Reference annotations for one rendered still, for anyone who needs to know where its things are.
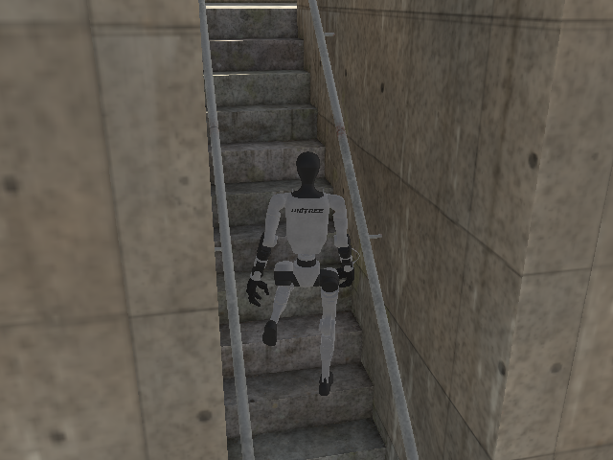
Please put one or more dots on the stairs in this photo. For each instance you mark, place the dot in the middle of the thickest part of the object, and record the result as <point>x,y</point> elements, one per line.
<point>265,121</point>

